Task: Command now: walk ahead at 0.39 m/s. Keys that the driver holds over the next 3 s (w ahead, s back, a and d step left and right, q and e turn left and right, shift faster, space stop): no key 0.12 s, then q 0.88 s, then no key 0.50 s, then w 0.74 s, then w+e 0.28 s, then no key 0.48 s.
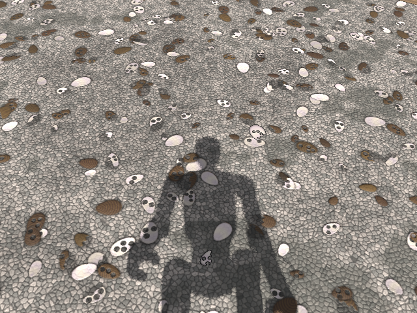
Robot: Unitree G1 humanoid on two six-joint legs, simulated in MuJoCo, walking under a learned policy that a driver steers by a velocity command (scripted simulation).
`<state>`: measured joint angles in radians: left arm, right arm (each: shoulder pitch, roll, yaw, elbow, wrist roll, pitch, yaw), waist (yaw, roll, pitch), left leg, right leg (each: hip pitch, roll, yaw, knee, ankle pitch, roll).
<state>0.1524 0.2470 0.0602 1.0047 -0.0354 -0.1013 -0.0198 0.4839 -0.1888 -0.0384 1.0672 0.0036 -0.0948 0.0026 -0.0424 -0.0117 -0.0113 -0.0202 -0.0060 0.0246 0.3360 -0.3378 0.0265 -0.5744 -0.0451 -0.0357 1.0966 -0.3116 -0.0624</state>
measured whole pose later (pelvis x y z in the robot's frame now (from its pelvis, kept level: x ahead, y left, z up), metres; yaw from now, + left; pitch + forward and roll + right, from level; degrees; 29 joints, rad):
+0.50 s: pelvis +0.15 -0.04 +0.00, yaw +9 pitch +1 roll -1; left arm 0.09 0.25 0.05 0.96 0.02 -0.04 0.04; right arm 0.20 -0.26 -0.09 0.86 0.01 0.03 -0.06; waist 0.00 0.03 0.05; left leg -0.56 0.08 0.01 1.01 -0.38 -0.03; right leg -0.30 -0.01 -0.20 0.38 -0.09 -0.06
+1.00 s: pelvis +0.18 +0.00 +0.00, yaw +26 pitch +3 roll -3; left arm 0.04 0.31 0.09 0.90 -0.01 0.00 0.04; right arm 0.20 -0.28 -0.09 0.74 0.01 0.00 -0.04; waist -0.01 -0.02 0.03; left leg -0.29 -0.05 -0.11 0.44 -0.20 0.05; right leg -0.51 0.01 0.07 0.83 -0.30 0.06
